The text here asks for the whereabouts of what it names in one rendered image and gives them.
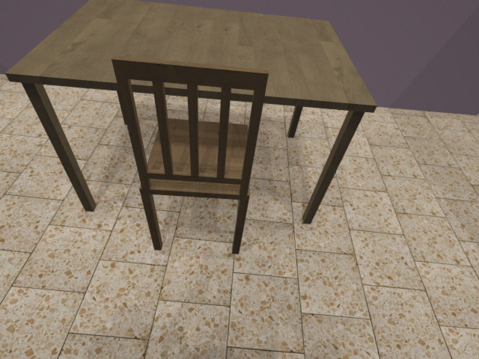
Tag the chair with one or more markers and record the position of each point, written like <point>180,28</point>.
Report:
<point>193,158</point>

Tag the table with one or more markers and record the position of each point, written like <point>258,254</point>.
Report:
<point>307,64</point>

